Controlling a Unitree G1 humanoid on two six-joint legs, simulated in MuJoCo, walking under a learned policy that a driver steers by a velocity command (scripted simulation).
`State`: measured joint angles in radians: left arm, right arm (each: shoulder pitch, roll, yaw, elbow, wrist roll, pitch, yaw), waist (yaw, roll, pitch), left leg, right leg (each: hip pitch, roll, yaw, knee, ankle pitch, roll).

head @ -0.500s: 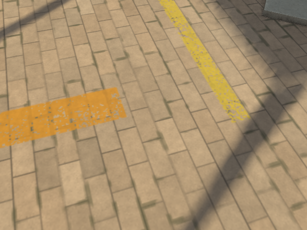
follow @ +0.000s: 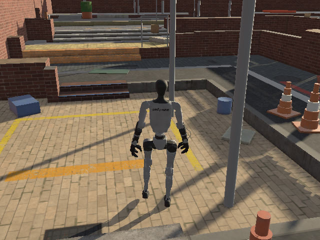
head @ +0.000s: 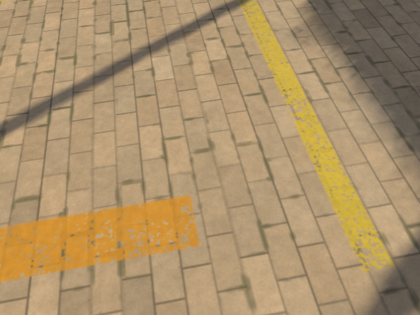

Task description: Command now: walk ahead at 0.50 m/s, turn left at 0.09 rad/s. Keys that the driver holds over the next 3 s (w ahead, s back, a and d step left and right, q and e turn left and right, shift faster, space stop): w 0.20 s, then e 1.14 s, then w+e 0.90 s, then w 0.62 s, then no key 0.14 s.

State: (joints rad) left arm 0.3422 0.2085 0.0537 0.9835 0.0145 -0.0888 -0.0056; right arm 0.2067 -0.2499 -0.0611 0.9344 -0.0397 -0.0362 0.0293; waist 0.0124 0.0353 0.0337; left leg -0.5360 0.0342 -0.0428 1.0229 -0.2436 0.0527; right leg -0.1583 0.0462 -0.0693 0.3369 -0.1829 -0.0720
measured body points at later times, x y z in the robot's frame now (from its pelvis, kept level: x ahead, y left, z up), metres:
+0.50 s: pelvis +0.21 +0.05 +0.00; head +0.25 +0.07 +0.45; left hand +0.27 +0.30 -0.16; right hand +0.27 -0.21 -0.13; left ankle +0.25 +0.12 -0.75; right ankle +0.18 -0.08 -0.66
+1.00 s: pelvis +0.23 +0.01 -0.01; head +0.26 -0.03 +0.44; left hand +0.44 +0.23 -0.12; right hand +0.23 -0.28 -0.14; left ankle +0.28 +0.15 -0.68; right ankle +0.24 -0.07 -0.75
